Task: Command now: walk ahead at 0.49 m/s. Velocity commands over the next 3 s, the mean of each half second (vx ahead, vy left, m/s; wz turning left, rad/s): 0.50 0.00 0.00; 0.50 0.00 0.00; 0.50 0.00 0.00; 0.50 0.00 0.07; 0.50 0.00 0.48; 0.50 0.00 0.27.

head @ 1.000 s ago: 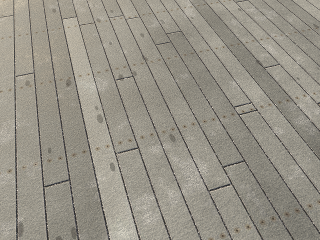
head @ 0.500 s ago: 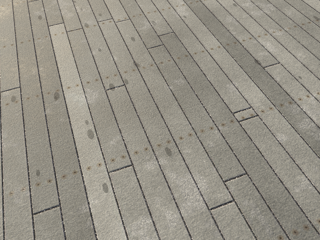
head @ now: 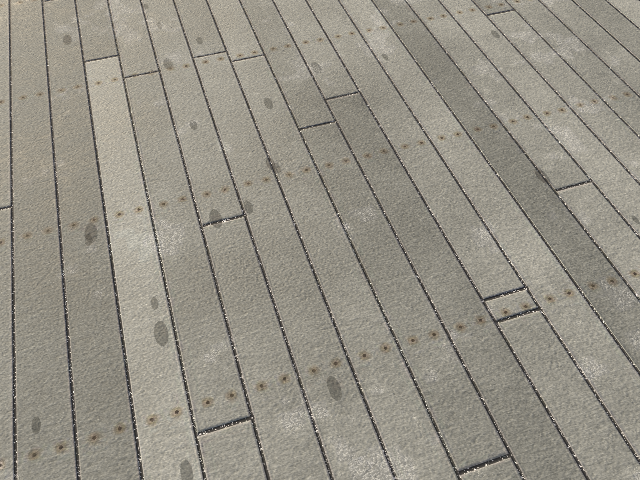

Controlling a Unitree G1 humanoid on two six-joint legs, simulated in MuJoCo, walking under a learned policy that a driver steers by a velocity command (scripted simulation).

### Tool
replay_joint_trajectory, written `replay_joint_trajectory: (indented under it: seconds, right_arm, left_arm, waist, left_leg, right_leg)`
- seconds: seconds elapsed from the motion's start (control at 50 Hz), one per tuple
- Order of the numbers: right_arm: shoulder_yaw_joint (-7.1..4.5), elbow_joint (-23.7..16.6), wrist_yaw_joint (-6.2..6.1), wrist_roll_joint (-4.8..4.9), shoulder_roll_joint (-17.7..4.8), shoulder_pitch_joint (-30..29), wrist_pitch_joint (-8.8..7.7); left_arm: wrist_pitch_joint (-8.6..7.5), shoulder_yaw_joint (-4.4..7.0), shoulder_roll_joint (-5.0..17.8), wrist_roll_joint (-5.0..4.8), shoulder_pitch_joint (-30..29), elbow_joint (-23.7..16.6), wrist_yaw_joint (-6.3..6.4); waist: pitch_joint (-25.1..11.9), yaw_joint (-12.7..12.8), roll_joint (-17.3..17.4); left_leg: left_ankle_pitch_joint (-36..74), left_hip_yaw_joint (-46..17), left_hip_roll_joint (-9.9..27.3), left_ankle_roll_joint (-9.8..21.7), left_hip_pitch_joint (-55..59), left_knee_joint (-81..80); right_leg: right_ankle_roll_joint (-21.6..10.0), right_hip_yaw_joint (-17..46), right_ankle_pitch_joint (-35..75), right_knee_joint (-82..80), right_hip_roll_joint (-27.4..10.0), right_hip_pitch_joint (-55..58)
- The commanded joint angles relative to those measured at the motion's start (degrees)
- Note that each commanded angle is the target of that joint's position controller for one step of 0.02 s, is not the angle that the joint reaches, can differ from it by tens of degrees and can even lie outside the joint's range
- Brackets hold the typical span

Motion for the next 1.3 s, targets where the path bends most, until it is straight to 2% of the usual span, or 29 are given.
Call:
replay_joint_trajectory:
  seconds: [0.02,0.06,0.12,0.18,0.26,0.38,0.44,0.46,0.48,0.5,0.52,0.54,0.56,0.58,0.62,0.7,0.82,0.94,1.0,1.02,1.04,1.06,1.08,1.1,1.12,1.14,1.18,1.24,1.3]
  right_arm:
    - [-1.46,1.38,0.26,0.53,-4.24,8.09,-0.67]
    - [-0.53,3.35,-0.12,0.31,-2.31,9.49,-1.93]
    - [-0.68,5.83,-0.11,0.62,-4.10,13.50,-3.22]
    - [-0.55,7.00,0.00,0.81,-4.87,16.83,-3.12]
    - [-0.07,8.47,-0.23,0.92,-4.58,21.74,-2.96]
    - [0.21,10.64,-1.31,-0.26,-5.21,26.62,-2.45]
    - [-0.06,10.82,-1.81,-0.46,-6.44,23.94,-2.34]
    - [-0.18,10.90,-1.79,-0.37,-6.98,23.13,-2.24]
    - [-0.10,10.62,-1.65,0.06,-6.98,21.88,-2.18]
    - [0.52,8.51,-1.49,0.66,-5.24,21.13,-2.45]
    - [1.30,8.34,-0.90,2.67,0.23,28.40,-2.29]
    - [-0.40,8.67,-1.19,0.92,-6.17,23.82,-2.11]
    - [-0.59,6.64,-0.91,0.78,-5.66,18.83,-2.41]
    - [-0.46,6.13,-0.74,0.65,-4.56,16.43,-2.52]
    - [-0.36,6.30,-0.06,-0.72,-2.43,16.85,-1.05]
    - [-0.46,4.77,1.02,-1.14,-1.31,13.00,0.63]
    - [0.22,-0.34,1.24,-0.23,-1.29,-2.47,0.70]
    - [0.34,-3.36,0.99,-0.07,-2.24,-10.59,0.15]
    - [-0.36,-2.48,0.53,-0.09,-3.19,-6.02,-0.71]
    - [-0.97,-0.27,0.12,-0.18,-3.92,0.62,-1.12]
    - [-1.91,3.19,-0.45,-0.76,-5.59,10.68,-1.71]
    - [-3.32,5.08,-1.11,-2.20,-10.62,21.18,-2.11]
    - [-4.29,5.35,-0.73,-2.05,-14.49,22.30,-1.59]
    - [-3.81,4.69,-0.29,0.16,-11.19,16.98,-0.92]
    - [-2.82,3.65,-0.09,0.57,-7.85,10.93,-1.04]
    - [-2.10,3.57,0.15,0.32,-5.04,8.36,-1.50]
    - [-1.07,5.03,-0.26,0.45,-1.88,8.46,-2.22]
    - [-1.14,7.25,-0.59,0.70,-3.40,13.17,-3.27]
    - [-1.09,8.19,-0.66,0.63,-4.30,16.51,-3.20]
  left_arm:
    - [-0.91,1.88,7.50,0.69,-2.76,-5.59,-0.65]
    - [0.55,1.40,4.55,1.49,-1.36,-5.02,-1.26]
    - [1.64,1.28,3.38,1.46,-4.30,-6.05,-1.82]
    - [1.96,1.40,4.34,1.23,-13.26,-8.95,-2.03]
    - [1.84,0.93,3.52,0.55,-22.08,-11.37,-2.25]
    - [1.32,0.76,3.89,0.46,-30.78,-14.15,-2.14]
    - [0.51,1.40,5.04,0.50,-25.97,-13.18,-1.65]
    - [0.13,2.04,6.02,0.57,-19.24,-10.94,-1.19]
    - [-0.46,2.96,7.68,1.12,-9.03,-7.50,-0.59]
    - [-0.88,4.37,12.44,2.66,1.59,-5.38,0.14]
    - [-0.44,5.51,16.53,2.86,3.54,-4.76,-0.18]
    - [0.15,4.96,12.62,0.57,-0.16,-4.91,-0.85]
    - [0.00,4.15,10.08,0.00,-6.47,-5.61,-1.08]
    - [-0.46,3.52,7.24,0.20,-9.47,-5.75,-1.33]
    - [-1.13,2.42,3.80,0.09,-9.72,-4.17,-0.99]
    - [-2.31,2.59,5.83,-0.24,-4.18,-1.17,-0.68]
    - [-2.11,1.94,5.77,-0.16,1.80,0.65,-0.59]
    - [-1.63,2.00,6.66,0.66,6.73,2.91,0.34]
    - [-1.37,2.35,7.75,0.97,4.55,3.11,0.81]
    - [-1.21,2.47,8.17,0.87,3.74,3.16,0.77]
    - [-1.10,2.32,7.86,0.58,2.91,2.84,0.63]
    - [-1.23,1.69,6.02,0.05,2.83,0.78,0.46]
    - [-1.08,1.10,1.12,-1.93,9.85,0.74,-0.17]
    - [-0.78,2.50,6.58,-0.27,4.45,0.68,0.03]
    - [-1.06,2.72,6.47,-0.08,-0.88,-1.17,-0.30]
    - [-1.18,2.63,5.44,-0.01,-3.03,-1.51,-0.44]
    - [0.22,2.49,3.35,1.30,-2.04,-1.02,-1.00]
    - [1.66,2.61,2.53,1.58,-3.93,-1.83,-1.73]
    - [2.28,2.65,3.28,1.39,-11.85,-4.52,-1.98]
  waist:
    - [-0.96,-2.29,-1.44]
    - [-0.36,0.75,-0.68]
    - [0.40,1.26,1.17]
    - [2.05,-0.58,1.67]
    - [1.63,-3.54,3.02]
    - [2.07,-5.96,4.29]
    - [-0.04,-2.25,5.16]
    - [-3.37,0.56,5.26]
    - [-8.55,4.95,3.95]
    - [-15.96,8.49,-0.64]
    - [-22.70,5.01,-13.64]
    - [-17.84,4.60,-3.20]
    - [-9.48,2.05,-2.83]
    - [-5.67,0.58,-0.75]
    - [-3.36,-2.58,-2.05]
    - [-1.65,-3.60,-2.61]
    - [1.25,-0.29,-3.08]
    - [2.45,1.75,-3.50]
    - [0.20,-1.28,-3.79]
    - [-3.15,-3.99,-3.52]
    - [-8.45,-7.92,-1.75]
    - [-16.02,-10.96,3.92]
    - [-21.52,-7.37,15.81]
    - [-15.50,-6.36,5.55]
    - [-7.84,-4.39,3.76]
    - [-4.56,-2.85,1.52]
    - [-3.07,0.14,2.86]
    - [-2.35,1.06,3.12]
    - [0.04,-0.20,3.21]
  left_leg:
    - [-11.54,-33.23,22.19,9.70,17.21,-24.46]
    - [-1.75,-24.69,18.43,6.77,10.07,-25.97]
    - [5.74,-18.17,16.21,6.06,8.97,-27.78]
    - [10.14,-14.68,14.47,4.39,12.08,-29.04]
    - [18.21,-11.59,13.07,1.30,17.36,-27.56]
    - [28.18,-11.76,16.27,2.41,29.98,-22.75]
    - [44.23,-10.36,17.33,1.46,31.23,-15.35]
    - [50.01,-9.64,16.69,0.74,30.55,-8.23]
    - [46.56,-7.78,14.76,-0.38,25.29,2.66]
    - [26.93,-5.94,12.09,-1.34,12.63,19.20]
    - [-17.74,-3.59,1.03,-3.84,-7.80,40.23]
    - [-16.62,-10.94,3.72,-2.73,-12.89,43.45]
    - [-10.69,-10.85,6.13,-2.63,-14.01,41.21]
    - [-7.37,-10.41,7.90,-2.89,-12.14,38.39]
    - [-5.48,-9.87,9.82,-4.03,-7.20,33.76]
    - [-1.53,-7.49,10.63,-5.82,-9.55,29.00]
    - [9.67,-4.28,10.56,-7.27,-13.27,11.64]
    - [7.71,-3.31,8.59,-5.02,-13.63,1.66]
    - [1.24,-1.98,5.54,-2.36,-4.68,-2.39]
    - [0.94,-1.12,3.54,-1.22,3.37,-4.75]
    - [3.01,-2.01,3.91,0.45,16.49,-7.10]
    - [-1.12,-16.70,17.19,3.71,31.54,-7.60]
    - [-4.04,-44.40,30.99,12.24,43.31,-15.47]
    - [-8.98,-42.95,27.48,10.02,37.32,-18.33]
    - [-7.10,-33.88,25.49,7.99,28.82,-19.76]
    - [-0.65,-28.27,22.94,6.28,22.37,-21.79]
    - [5.92,-20.19,18.61,3.32,15.49,-23.81]
    - [12.19,-15.97,17.18,3.35,14.31,-25.32]
    - [12.37,-13.89,16.26,3.01,15.59,-27.42]
  right_leg:
    - [-0.97,3.26,5.43,11.18,-6.14,-25.69]
    - [0.30,3.16,6.28,5.61,-8.31,-19.61]
    - [1.88,0.86,9.83,0.07,-9.69,-21.64]
    - [3.28,-1.31,17.32,-8.12,-11.02,-28.18]
    - [4.15,-3.76,24.71,-19.90,-9.59,-28.85]
    - [2.64,-5.07,20.82,-29.34,-6.81,-30.29]
    - [-0.19,-6.04,13.72,-33.64,-3.67,-20.71]
    - [-1.48,-6.57,13.02,-35.77,-1.77,-12.72]
    - [-3.29,-5.74,15.91,-38.81,-2.16,0.58]
    - [-6.52,7.30,11.30,-38.80,-14.45,16.33]
    - [-15.44,35.11,10.00,-44.26,-29.81,30.04]
    - [-13.45,35.46,7.08,-47.66,-26.44,24.76]
    - [-11.51,26.07,9.59,-49.56,-24.45,16.01]
    - [-9.98,20.48,15.74,-51.72,-22.01,9.24]
    - [-6.86,12.40,21.38,-54.01,-17.56,1.63]
    - [-6.70,6.87,27.48,-56.62,-15.53,-0.49]
    - [-5.19,2.68,32.47,-58.06,-13.39,2.19]
    - [-5.85,2.69,37.73,-55.08,-16.76,12.98]
    - [-4.53,1.01,52.88,-47.28,-17.24,14.84]
    - [-3.77,0.04,58.50,-39.67,-16.24,14.10]
    - [-2.59,-1.94,55.02,-28.34,-13.82,8.75]
    - [-1.43,-4.22,34.51,-10.70,-10.59,-3.62]
    - [0.71,-4.71,-7.95,8.99,0.60,-23.30]
    - [-0.28,2.37,-4.61,11.85,-3.00,-28.50]
    - [-0.46,2.22,1.47,9.68,-5.44,-29.40]
    - [-0.24,2.00,5.02,6.60,-7.21,-27.06]
    - [0.94,1.57,7.06,1.92,-9.04,-21.61]
    - [2.38,-0.08,9.23,-1.33,-9.31,-22.41]
    - [3.69,-1.38,15.16,-7.09,-10.53,-28.45]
